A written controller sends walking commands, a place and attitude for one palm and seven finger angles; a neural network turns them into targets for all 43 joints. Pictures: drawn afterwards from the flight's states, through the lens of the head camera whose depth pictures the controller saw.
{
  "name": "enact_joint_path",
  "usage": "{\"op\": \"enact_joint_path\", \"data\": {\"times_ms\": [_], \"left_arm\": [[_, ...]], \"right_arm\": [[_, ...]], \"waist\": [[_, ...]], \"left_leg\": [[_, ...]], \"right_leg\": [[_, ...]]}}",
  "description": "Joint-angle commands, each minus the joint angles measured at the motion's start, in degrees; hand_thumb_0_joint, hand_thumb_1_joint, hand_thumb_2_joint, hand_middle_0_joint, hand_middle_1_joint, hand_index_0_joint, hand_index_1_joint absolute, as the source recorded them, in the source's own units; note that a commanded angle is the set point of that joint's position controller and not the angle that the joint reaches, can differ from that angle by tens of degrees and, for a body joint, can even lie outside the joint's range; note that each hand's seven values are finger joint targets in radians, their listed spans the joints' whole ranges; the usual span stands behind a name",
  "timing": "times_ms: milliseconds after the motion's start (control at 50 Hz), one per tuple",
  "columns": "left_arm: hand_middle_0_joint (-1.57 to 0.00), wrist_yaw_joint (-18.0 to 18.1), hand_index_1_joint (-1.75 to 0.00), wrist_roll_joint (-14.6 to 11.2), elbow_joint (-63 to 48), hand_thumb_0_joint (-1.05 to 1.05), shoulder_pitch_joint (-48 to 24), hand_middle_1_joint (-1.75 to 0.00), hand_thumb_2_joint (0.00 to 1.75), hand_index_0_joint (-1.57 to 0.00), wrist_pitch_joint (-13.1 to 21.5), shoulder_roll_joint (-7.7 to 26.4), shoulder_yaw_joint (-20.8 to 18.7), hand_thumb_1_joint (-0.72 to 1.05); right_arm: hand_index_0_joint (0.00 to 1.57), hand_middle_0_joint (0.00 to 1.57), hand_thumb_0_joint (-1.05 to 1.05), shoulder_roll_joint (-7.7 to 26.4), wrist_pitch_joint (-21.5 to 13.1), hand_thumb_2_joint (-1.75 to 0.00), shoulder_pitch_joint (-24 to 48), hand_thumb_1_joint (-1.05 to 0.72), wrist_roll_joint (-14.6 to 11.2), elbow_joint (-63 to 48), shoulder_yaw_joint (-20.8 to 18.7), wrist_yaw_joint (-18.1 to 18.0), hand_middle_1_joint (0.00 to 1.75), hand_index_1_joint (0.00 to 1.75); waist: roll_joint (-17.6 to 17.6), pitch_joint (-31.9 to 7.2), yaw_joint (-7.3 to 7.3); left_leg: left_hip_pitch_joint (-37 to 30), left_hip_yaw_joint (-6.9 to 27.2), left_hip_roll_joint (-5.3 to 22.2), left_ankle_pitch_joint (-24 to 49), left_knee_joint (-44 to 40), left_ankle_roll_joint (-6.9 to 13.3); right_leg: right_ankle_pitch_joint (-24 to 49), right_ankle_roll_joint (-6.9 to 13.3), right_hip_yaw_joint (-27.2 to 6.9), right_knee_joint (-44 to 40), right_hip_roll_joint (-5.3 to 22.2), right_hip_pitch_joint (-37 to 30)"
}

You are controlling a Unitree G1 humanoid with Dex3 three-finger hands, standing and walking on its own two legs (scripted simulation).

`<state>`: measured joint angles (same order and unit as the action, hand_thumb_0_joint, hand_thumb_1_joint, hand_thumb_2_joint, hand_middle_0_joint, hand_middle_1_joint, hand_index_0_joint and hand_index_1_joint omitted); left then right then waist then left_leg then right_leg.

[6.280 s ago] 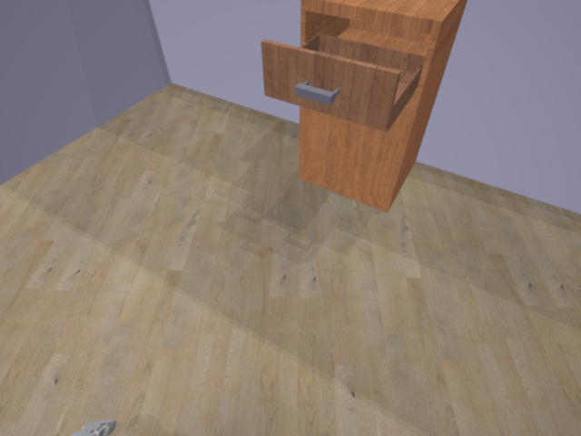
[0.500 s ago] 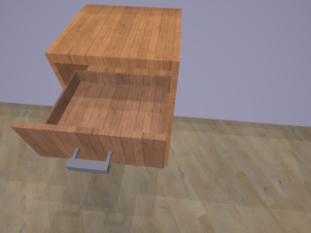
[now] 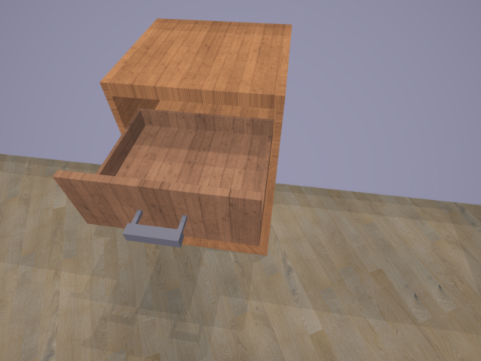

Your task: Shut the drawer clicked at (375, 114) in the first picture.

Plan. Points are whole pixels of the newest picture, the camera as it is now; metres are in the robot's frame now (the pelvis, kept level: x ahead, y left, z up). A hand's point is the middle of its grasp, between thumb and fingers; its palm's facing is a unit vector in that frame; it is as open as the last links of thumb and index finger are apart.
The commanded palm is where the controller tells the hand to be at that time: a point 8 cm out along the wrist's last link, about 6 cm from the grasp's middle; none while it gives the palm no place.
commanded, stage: come to a stop and stand still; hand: left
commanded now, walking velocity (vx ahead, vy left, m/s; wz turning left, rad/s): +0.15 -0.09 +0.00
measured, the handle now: (157, 225) +0.38 +0.23 -0.06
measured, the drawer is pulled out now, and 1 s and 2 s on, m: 0.30 0.30 0.30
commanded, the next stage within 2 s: look again from close up in 0.26 s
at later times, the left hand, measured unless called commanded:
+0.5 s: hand out of the picture +0.02 +0.17 -0.19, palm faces -0.04 -0.97 -0.23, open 7.3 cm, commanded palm none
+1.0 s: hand out of the picture +0.06 +0.17 -0.17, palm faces +0.02 -0.97 -0.25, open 7.3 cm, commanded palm none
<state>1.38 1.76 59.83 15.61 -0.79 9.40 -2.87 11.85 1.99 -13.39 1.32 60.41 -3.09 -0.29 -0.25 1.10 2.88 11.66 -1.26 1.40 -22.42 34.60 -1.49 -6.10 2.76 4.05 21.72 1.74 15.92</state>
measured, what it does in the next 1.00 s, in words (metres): steps on the spot: left foot, then right foot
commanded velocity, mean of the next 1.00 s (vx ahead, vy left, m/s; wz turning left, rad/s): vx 0.03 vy -0.02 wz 0.00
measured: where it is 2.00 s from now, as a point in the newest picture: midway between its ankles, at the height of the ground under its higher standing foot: outside the picture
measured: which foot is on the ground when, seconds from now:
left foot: up 0.00-0.04, down 0.06-1.00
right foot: down 0.00-0.06, up 0.08-0.38, down 0.40-1.00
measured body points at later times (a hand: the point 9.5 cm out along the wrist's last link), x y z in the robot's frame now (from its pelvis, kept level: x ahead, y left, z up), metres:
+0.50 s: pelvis +0.01 +0.00 -0.02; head +0.05 -0.02 +0.43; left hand +0.03 +0.23 -0.17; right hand -0.03 -0.20 -0.19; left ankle -0.05 +0.14 -0.75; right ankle +0.02 -0.11 -0.75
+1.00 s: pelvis +0.02 -0.02 -0.01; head +0.04 -0.05 +0.44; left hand +0.06 +0.22 -0.15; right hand +0.04 -0.24 -0.18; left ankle -0.05 +0.14 -0.75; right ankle +0.02 -0.11 -0.75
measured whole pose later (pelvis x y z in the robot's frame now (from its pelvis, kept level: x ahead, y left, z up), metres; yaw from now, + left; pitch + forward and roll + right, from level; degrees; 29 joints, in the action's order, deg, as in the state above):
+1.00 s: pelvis +0.02 -0.02 -0.01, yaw +0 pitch -1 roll +1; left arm 1.8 0.5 62.2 12.8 1.1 8.7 -0.1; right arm 10.4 -0.9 -14.5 1.1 62.7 0.5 -1.8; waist 3.0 2.9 -0.6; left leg 4.1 -0.2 2.6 -19.1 24.3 -3.1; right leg -16.6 2.0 2.1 30.7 -0.1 13.1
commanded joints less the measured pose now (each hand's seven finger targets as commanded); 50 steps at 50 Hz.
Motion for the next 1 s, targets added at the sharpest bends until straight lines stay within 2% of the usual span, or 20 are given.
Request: {"op": "enact_joint_path", "data": {"times_ms": [0, 40, 60, 100, 140, 220, 300, 320, 340, 360, 380, 400, 420, 440, 460, 500, 520, 580, 940, 980], "left_arm": [[-0.20, 0.42, -0.30, -0.59, -1.25, 0.00, -1.46, -0.30, 0.90, -0.20, 0.13, 7.97, -1.75, 0.90], [-0.20, -0.09, -0.30, -1.15, -2.25, 0.00, -0.23, -0.30, 0.90, -0.20, -0.07, 2.02, -0.60, 0.90], [-0.20, -0.43, -0.30, -0.44, -2.44, 0.00, -1.66, -0.30, 0.90, -0.20, -0.11, 2.75, -0.85, 0.90], [-0.20, -1.00, -0.30, 0.13, -1.02, 0.00, 0.99, -0.30, 0.90, -0.20, 0.03, 3.65, -1.36, 0.90], [-0.20, -1.22, -0.30, -0.04, 0.08, 0.00, 2.43, -0.30, 0.90, -0.20, 0.43, 3.24, -1.20, 0.90], [-0.20, -1.02, -0.30, -0.38, -0.96, 0.00, -0.47, -0.30, 0.90, -0.20, 0.81, 2.28, -0.33, 0.90], [-0.20, -0.64, -0.30, -0.97, -0.62, 0.00, -1.00, -0.30, 0.90, -0.20, 1.30, 1.00, 0.31, 0.90], [-0.20, -0.54, -0.30, -1.00, 0.33, 0.00, 1.24, -0.30, 0.90, -0.20, 1.49, 0.67, 0.23, 0.90], [-0.20, 1.98, -0.30, -0.90, 6.27, 0.00, 9.70, -0.30, 0.90, -0.20, 2.61, 3.73, 1.00, 0.90], [-0.20, 1.38, -0.30, -0.77, 4.17, 0.00, 10.14, -0.30, 0.90, -0.20, 3.27, 6.91, 0.90, 0.90], [-0.20, 1.25, -0.30, -0.37, 2.93, 0.00, 7.30, -0.30, 0.90, -0.20, 3.50, 7.46, 1.33, 0.90], [-0.20, 0.96, -0.30, -0.38, 1.37, 0.00, 4.09, -0.30, 0.90, -0.20, 3.58, 8.72, 1.03, 0.90], [-0.20, 1.34, -0.30, -0.63, 1.56, 0.00, 3.24, -0.30, 0.90, -0.20, 4.44, 7.47, 0.78, 0.90], [-0.20, 1.46, -0.30, -1.08, 1.62, 0.00, 2.43, -0.30, 0.90, -0.20, 4.41, 6.03, 1.16, 0.90], [-0.20, 1.41, -0.30, -1.20, 1.52, 0.00, 1.99, -0.30, 0.90, -0.20, 4.06, 5.10, 1.47, 0.90], [-0.20, 1.31, -0.30, -1.16, 1.90, 0.00, 1.34, -0.30, 0.90, -0.20, 3.49, 4.75, 1.66, 0.90], [-0.20, 1.30, -0.30, -1.20, 2.05, 0.00, 1.87, -0.30, 0.90, -0.20, 3.40, 4.76, 1.68, 0.90], [-0.20, 1.24, -0.30, -1.34, 2.09, 0.00, 2.04, -0.30, 0.90, -0.20, 3.34, 5.46, 1.55, 0.90], [-0.20, 0.83, -0.30, -1.29, 0.37, 0.00, -0.13, -0.30, 0.90, -0.20, 2.73, 7.51, 0.88, 0.90], [-0.20, 0.78, -0.30, -1.03, 0.33, 0.00, 0.65, -0.30, 0.90, -0.20, 2.78, 8.08, 0.69, 0.90]], "right_arm": [[0.20, 0.20, 0.00, 0.03, -1.61, -0.90, -14.40, -0.90, -0.09, 2.01, 0.48, -0.80, 0.30, 0.30], [0.20, 0.20, 0.00, 6.04, -2.13, -0.90, -13.02, -0.90, 0.84, 0.62, -0.02, -1.64, 0.30, 0.30], [0.20, 0.20, 0.00, 6.93, -2.07, -0.90, -7.96, -0.90, 0.68, -0.73, -0.02, -1.81, 0.30, 0.30], [0.20, 0.20, 0.00, 4.25, -2.99, -0.90, -3.90, -0.90, 0.16, -0.94, 1.03, -2.21, 0.30, 0.30], [0.20, 0.20, 0.00, 3.35, -3.73, -0.90, -4.62, -0.90, -0.05, -0.50, 1.18, -2.39, 0.30, 0.30], [0.20, 0.20, 0.00, 2.43, -4.39, -0.90, -10.14, -0.90, 0.01, 1.86, 1.08, -2.81, 0.30, 0.30], [0.20, 0.20, 0.00, 2.58, -3.91, -0.90, -11.75, -0.90, 0.18, 3.85, 0.73, -2.97, 0.30, 0.30], [0.20, 0.20, 0.00, 2.64, -3.77, -0.90, -11.51, -0.90, 0.03, 4.22, 0.57, -3.00, 0.30, 0.30], [0.20, 0.20, 0.00, 4.41, -4.70, -0.90, -1.45, -0.90, -1.06, 1.03, 0.69, -1.79, 0.30, 0.30], [0.20, 0.20, 0.00, -2.09, -4.06, -0.90, -3.11, -0.90, -0.23, -2.22, 1.81, -0.94, 0.30, 0.30], [0.20, 0.20, 0.00, -3.73, -3.61, -0.90, -7.55, -0.90, -0.04, -2.03, 2.23, -0.56, 0.30, 0.30], [0.20, 0.20, 0.00, -3.70, -3.46, -0.90, -10.00, -0.90, 0.25, -1.95, 2.14, -0.12, 0.30, 0.30], [0.20, 0.20, 0.00, -3.89, -3.92, -0.90, -12.92, -0.90, -0.24, -0.44, 2.78, -0.34, 0.30, 0.30], [0.20, 0.20, 0.00, -1.97, -4.12, -0.90, -13.24, -0.90, -0.49, 0.21, 2.64, -0.68, 0.30, 0.30], [0.20, 0.20, 0.00, -1.55, -4.25, -0.90, -12.19, -0.90, -0.65, 0.72, 2.56, -1.00, 0.30, 0.30], [0.20, 0.20, 0.00, -1.40, -4.31, -0.90, -11.13, -0.90, -0.27, 1.14, 2.84, -1.43, 0.30, 0.30], [0.20, 0.20, 0.00, -0.81, -4.06, -0.90, -10.64, -0.90, -0.34, 0.70, 2.89, -1.70, 0.30, 0.30], [0.20, 0.20, 0.00, -0.01, -3.67, -0.90, -10.25, -0.90, -0.59, 0.21, 2.70, -1.87, 0.30, 0.30], [0.20, 0.20, 0.00, 2.16, -3.13, -0.90, -6.25, -0.90, -0.43, 1.25, 2.78, -1.70, 0.30, 0.30], [0.20, 0.20, 0.00, 1.98, -2.87, -0.90, -7.04, -0.90, -0.35, 1.53, 2.94, -1.54, 0.30, 0.30]], "waist": [[-5.09, -0.69, -5.13], [13.93, 4.97, -4.68], [13.98, 8.65, -3.91], [12.08, 9.47, -1.36], [7.86, 8.39, -1.39], [7.68, 5.75, -3.67], [9.35, 3.40, -4.27], [8.86, 1.78, -3.31], [7.72, 1.01, 2.28], [-4.20, 2.84, 0.00], [-8.09, 0.76, -2.65], [-1.68, -2.32, -4.93], [-10.24, -9.54, -5.74], [-10.75, -9.59, -5.37], [-2.77, -6.60, -4.90], [7.20, 0.58, -3.98], [6.66, 2.37, -3.70], [-0.41, 0.51, -3.97], [-0.03, 0.87, -3.46], [-1.40, 0.41, -3.01]], "left_leg": [[-12.21, -1.59, -0.65, 3.72, -17.82, 1.99], [-1.57, 19.28, 15.46, -16.99, -30.57, 7.52], [6.70, 23.73, 18.20, -20.75, -33.45, 10.00], [7.02, 17.84, 14.74, -11.30, -31.26, 9.70], [2.72, 12.37, 12.11, -0.87, -28.47, 9.21], [-5.27, 10.39, 12.88, 18.94, -23.48, 10.84], [-4.69, 9.39, 12.25, 31.90, -17.34, 10.62], [-4.13, 8.50, 11.20, 31.07, -15.21, 9.48], [4.57, 1.95, 10.01, 26.33, -1.31, 4.40], [10.90, -0.42, 1.23, -0.52, 1.15, 2.30], [8.21, -1.20, -0.04, -4.93, 4.96, 1.98], [1.27, -2.46, -0.76, 0.01, 0.29, 1.35], [0.54, -0.13, 0.05, 3.91, -2.76, 1.51], [-0.03, 0.90, 1.11, 7.60, -4.17, 1.87], [-0.85, 0.85, 1.79, 10.80, -5.91, 1.76], [0.58, 2.52, 3.95, 23.40, -7.53, 2.02], [1.60, 2.28, 4.27, 25.67, -6.92, 1.93], [0.13, 1.82, 3.52, 20.57, -7.49, 1.54], [-3.27, 1.35, 3.46, 15.93, -13.12, 1.40], [-2.08, 0.40, 2.32, 9.93, -11.68, 1.42]], "right_leg": [[-27.21, 0.14, -11.23, -7.75, 6.62, 7.70], [-18.42, -2.52, -0.45, 14.29, -2.01, 13.17], [-17.70, -2.38, -2.57, 22.86, -1.50, 12.64], [-14.42, -2.36, -5.15, 31.75, -0.73, 13.59], [-11.47, -3.10, -5.04, 35.44, -0.21, 15.53], [-13.61, -3.87, -3.49, 28.84, 1.33, 15.91], [-14.99, -3.30, -0.71, 14.54, -0.11, 4.95], [-11.15, -3.14, -0.27, 9.57, -0.47, 0.80], [0.65, -0.59, -7.61, 4.75, 5.15, -6.02], [-8.51, 1.40, -15.83, -2.75, 8.55, -3.92], [-18.07, 4.49, -18.17, -5.99, 12.56, -0.91], [-5.12, 4.38, -14.06, -1.05, 11.10, -0.21], [3.86, 3.68, -12.74, 3.77, 8.40, -6.53], [7.29, 2.73, -10.81, 6.10, 7.03, -8.50], [8.32, 2.03, -9.86, 7.11, 6.39, -6.88], [10.80, 1.08, -7.39, 9.85, 3.82, -4.69], [12.02, 0.81, -7.06, 9.70, 3.82, -5.08], [17.11, 0.77, -7.53, 8.47, 4.78, -6.80], [9.85, 0.56, -8.65, 3.83, 4.61, -7.36], [4.31, 1.22, -9.98, 2.66, 5.56, -8.24]]}}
